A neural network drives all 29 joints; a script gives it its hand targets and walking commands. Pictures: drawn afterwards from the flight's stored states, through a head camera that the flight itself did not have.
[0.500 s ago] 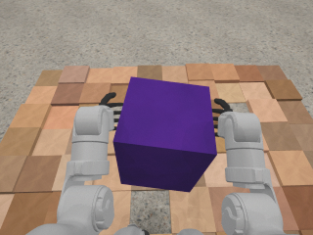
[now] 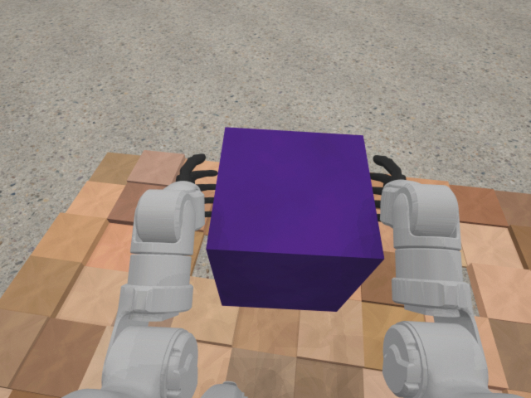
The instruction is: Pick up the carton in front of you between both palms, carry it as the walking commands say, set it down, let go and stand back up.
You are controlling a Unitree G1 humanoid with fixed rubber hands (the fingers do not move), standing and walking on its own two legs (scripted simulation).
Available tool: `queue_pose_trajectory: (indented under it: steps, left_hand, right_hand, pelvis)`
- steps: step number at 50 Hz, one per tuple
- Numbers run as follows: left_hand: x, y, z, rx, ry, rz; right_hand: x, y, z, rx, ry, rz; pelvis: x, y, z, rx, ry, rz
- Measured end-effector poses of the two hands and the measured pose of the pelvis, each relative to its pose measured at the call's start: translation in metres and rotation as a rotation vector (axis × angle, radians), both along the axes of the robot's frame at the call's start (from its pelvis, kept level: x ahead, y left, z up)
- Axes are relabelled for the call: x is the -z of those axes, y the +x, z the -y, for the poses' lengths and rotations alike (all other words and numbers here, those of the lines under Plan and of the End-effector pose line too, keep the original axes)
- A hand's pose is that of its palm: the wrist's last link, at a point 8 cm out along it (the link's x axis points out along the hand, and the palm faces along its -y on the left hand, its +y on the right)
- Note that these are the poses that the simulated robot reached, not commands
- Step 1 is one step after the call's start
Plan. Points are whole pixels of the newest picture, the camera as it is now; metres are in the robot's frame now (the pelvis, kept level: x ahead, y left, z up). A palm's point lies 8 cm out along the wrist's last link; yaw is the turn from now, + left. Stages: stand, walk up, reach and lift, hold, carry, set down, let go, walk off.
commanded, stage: carry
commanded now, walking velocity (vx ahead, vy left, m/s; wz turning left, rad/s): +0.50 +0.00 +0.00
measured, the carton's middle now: (286, 228) +0.38 +0.02 +0.03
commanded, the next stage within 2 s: none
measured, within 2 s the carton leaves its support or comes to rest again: neither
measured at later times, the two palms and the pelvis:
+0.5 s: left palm (222, 103) +0.67 +0.19 +0.06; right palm (355, 113) +0.65 -0.10 +0.07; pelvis +0.30 +0.07 -0.02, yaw -2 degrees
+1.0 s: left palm (241, 5) +0.98 +0.19 +0.14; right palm (351, 3) +1.00 -0.09 +0.15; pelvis +0.62 +0.04 -0.01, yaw +0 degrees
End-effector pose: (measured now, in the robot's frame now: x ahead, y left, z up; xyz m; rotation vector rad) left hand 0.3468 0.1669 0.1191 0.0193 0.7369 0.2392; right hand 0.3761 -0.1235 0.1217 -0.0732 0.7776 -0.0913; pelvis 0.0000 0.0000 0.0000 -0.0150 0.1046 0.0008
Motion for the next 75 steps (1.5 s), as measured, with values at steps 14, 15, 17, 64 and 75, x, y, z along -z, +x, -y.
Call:
queue_pose_trajectory:
  steps: [14, 15, 17, 64, 75]
  left_hand:
    - [0.05, 0.201, -0.033, 0.142, -0.024, -0.067]
    - [0.057, 0.211, -0.032, 0.152, -0.027, -0.094]
    - [0.066, 0.23, -0.029, 0.168, -0.031, -0.135]
    - [0.042, 0.811, -0.023, 0.135, 0.009, -0.2]
    - [0.017, 0.962, 0.001, 0.08, 0.01, -0.016]
  right_hand:
    - [0.042, 0.167, -0.036, 0.103, -0.063, -0.024]
    - [0.049, 0.173, -0.035, 0.115, -0.064, -0.052]
    - [0.059, 0.187, -0.032, 0.133, -0.063, -0.094]
    - [0.031, 0.766, -0.03, 0.204, -0.06, -0.106]
    - [0.011, 0.924, -0.005, 0.191, -0.017, 0.077]
  pelvis:
    - [0.043, 0.19, -0.059, 0.026, -0.017, 0.032]
    - [0.04, 0.199, -0.062, 0.028, -0.02, 0.03]
    - [0.035, 0.218, -0.066, 0.031, -0.022, 0.026]
    - [0.002, 0.787, -0.066, 0.028, -0.01, 0.013]
    - [0.018, 0.932, -0.038, 0.017, 0.046, 0.031]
